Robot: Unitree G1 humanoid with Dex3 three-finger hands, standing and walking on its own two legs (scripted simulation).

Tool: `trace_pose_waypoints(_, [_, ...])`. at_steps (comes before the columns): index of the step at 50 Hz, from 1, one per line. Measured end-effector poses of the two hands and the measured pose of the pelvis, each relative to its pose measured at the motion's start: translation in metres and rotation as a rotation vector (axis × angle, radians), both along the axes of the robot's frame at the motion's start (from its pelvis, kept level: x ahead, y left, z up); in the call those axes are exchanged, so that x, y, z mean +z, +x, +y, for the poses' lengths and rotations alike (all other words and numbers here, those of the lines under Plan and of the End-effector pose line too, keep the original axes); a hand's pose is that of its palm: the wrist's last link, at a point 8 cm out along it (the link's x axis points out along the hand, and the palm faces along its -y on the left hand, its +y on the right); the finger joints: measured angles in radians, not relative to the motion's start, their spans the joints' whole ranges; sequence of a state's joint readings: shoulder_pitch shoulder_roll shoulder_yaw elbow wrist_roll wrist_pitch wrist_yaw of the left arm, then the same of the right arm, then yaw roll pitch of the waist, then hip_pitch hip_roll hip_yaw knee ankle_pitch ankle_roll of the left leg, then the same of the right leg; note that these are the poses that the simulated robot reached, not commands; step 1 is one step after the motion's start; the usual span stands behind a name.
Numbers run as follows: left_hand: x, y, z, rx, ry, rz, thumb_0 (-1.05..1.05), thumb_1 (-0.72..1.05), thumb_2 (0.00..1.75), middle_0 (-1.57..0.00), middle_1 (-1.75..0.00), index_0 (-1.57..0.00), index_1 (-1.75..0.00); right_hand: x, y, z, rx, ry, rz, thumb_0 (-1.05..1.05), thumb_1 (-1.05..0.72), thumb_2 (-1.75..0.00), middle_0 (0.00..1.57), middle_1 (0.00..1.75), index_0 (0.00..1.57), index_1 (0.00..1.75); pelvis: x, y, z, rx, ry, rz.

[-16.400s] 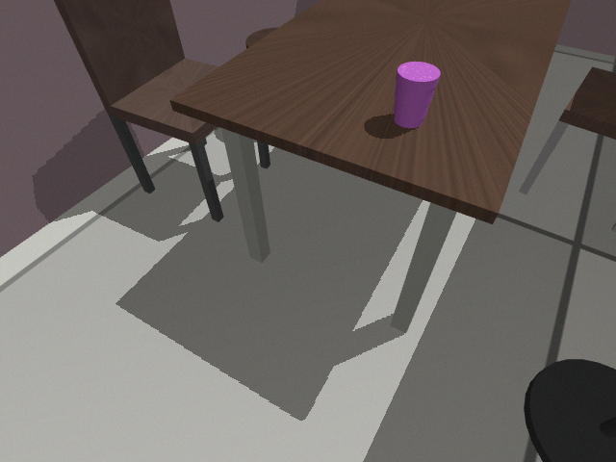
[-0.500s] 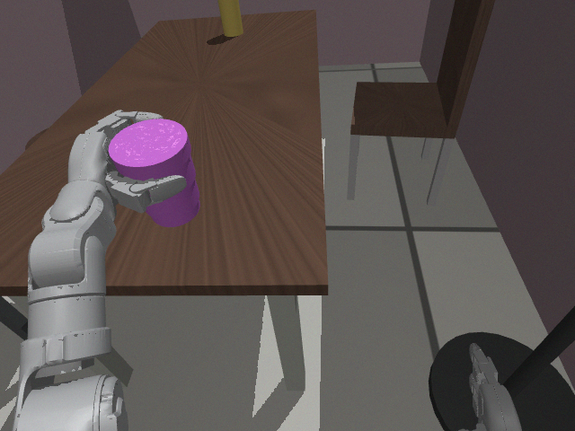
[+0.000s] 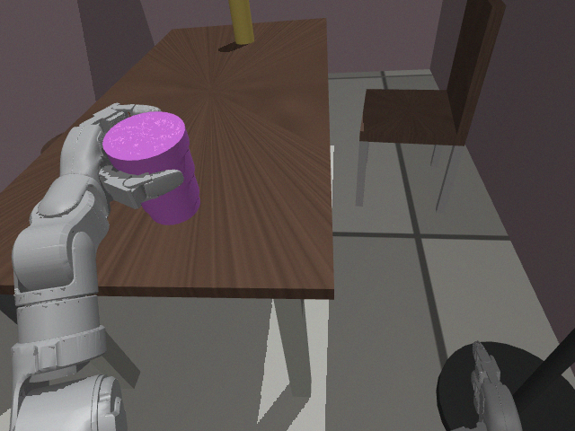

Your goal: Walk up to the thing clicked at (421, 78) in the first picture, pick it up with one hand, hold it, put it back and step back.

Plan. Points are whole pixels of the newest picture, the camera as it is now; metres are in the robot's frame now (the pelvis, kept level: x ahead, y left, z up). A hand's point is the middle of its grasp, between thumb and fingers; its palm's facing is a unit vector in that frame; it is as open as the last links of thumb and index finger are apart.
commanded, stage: hold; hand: left
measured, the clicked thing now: (161, 173) +0.36 +0.17 +0.23
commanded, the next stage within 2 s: none
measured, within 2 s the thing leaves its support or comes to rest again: neither
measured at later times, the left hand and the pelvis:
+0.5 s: hand (143, 147) +0.35 +0.18 +0.28, palm faces +0.09 -0.99 -0.04, open 11.7 cm; pelvis +0.01 +0.00 +0.00, yaw +0 degrees
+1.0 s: hand (139, 154) +0.33 +0.17 +0.28, palm faces +0.08 -1.00 -0.02, open 11.7 cm; pelvis -0.01 +0.00 +0.00, yaw +0 degrees
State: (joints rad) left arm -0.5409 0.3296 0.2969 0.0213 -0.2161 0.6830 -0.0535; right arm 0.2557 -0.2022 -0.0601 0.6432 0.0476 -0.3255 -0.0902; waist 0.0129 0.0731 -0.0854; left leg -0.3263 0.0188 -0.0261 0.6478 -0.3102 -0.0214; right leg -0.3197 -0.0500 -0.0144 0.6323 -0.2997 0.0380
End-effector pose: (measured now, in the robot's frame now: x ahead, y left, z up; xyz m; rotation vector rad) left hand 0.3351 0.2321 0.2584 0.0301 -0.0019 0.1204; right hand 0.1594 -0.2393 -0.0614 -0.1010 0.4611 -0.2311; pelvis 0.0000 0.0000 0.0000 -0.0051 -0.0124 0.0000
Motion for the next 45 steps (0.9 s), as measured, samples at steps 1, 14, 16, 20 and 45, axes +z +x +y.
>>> trace_pose_waypoints(1, [0.001,0.000,0.000,-0.002,0.003,0.002,-0.04,-0.61,1.03,-0.66,-1.05,-0.62,-1.10,0.000,0.001,0.000,0.001,0.001,-0.002,-0.01,0.52,-0.06,0.06,0.05,0.05,0.05,0.000,0.001,0.000,0.000,0.000,0.001])
trace_pose_waypoints(14, [0.014,-0.001,-0.003,-0.027,0.004,-0.009,-0.04,-0.61,1.01,-0.68,-1.02,-0.65,-1.06,0.003,0.010,0.003,0.006,0.008,-0.035,-0.01,0.52,-0.06,0.06,0.05,0.05,0.05,0.000,0.005,0.002,0.002,-0.001,0.001])
trace_pose_waypoints(16, [0.016,-0.001,-0.004,-0.027,0.005,-0.012,-0.04,-0.61,1.01,-0.68,-1.02,-0.65,-1.06,0.003,0.010,0.003,0.004,0.010,-0.039,-0.01,0.52,-0.06,0.06,0.05,0.05,0.05,0.000,0.005,0.002,0.001,-0.001,0.001])
trace_pose_waypoints(20, [0.017,-0.002,-0.004,-0.028,-0.005,-0.008,-0.04,-0.61,1.01,-0.68,-1.02,-0.65,-1.06,0.002,0.011,0.003,0.007,0.013,-0.036,-0.01,0.52,-0.06,0.06,0.05,0.05,0.05,0.001,0.006,0.002,0.002,-0.001,0.002])
trace_pose_waypoints(45, [0.023,-0.029,-0.011,-0.043,0.003,-0.006,-0.04,-0.61,1.01,-0.68,-1.02,-0.65,-1.06,0.002,0.007,0.003,0.020,0.026,-0.049,-0.01,0.52,-0.06,0.06,0.05,0.05,0.05,0.000,-0.005,0.002,0.007,0.001,-0.015])
